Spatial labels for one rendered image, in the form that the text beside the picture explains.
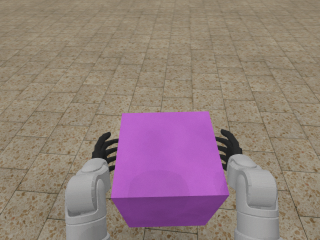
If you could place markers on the left robot hand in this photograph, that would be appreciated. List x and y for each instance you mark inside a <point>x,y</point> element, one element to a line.
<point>101,152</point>

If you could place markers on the carton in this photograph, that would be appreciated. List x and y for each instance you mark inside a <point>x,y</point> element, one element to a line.
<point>168,171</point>

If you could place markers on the right robot hand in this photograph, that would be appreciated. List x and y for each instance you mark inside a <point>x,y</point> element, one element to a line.
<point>232,147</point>

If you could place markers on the right robot forearm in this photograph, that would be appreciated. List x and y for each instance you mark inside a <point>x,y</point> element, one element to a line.
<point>256,194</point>

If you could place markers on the left robot forearm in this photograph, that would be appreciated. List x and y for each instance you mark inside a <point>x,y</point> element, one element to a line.
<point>85,202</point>

